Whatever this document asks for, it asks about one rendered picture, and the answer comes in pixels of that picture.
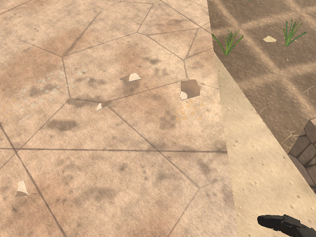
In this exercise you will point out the robot right hand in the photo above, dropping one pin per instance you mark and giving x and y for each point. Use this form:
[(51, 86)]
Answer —
[(287, 225)]

